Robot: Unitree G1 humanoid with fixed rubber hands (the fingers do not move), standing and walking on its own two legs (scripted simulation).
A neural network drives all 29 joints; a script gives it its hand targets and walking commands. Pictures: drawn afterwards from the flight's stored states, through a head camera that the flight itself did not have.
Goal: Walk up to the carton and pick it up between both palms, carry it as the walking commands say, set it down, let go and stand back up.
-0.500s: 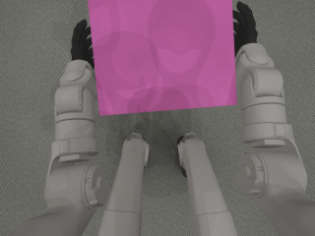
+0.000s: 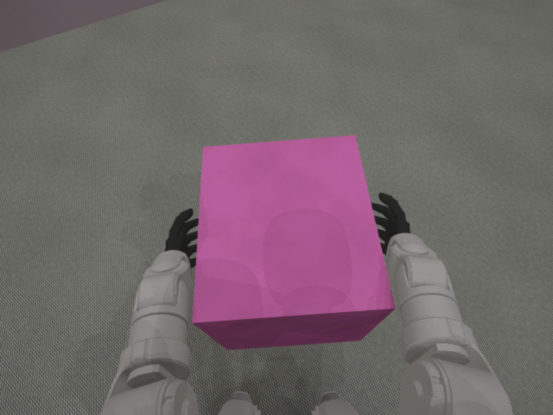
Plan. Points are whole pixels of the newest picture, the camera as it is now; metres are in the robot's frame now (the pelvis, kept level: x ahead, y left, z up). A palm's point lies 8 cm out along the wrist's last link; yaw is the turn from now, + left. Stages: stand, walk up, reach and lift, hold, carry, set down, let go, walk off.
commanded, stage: reach and lift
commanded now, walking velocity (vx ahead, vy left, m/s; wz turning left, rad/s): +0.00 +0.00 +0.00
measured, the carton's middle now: (286, 250) +0.40 +0.01 -0.06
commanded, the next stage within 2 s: none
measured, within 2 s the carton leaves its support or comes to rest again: neither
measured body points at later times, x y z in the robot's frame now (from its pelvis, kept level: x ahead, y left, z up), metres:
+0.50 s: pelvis +0.05 +0.00 +0.06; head +0.09 +0.00 +0.50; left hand +0.35 +0.17 +0.03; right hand +0.37 -0.17 +0.04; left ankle +0.05 +0.14 -0.68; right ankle +0.05 -0.12 -0.68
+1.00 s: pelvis +0.04 +0.00 +0.07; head +0.01 +0.00 +0.52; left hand +0.33 +0.18 +0.09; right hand +0.35 -0.16 +0.09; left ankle +0.05 +0.14 -0.68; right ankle +0.05 -0.12 -0.68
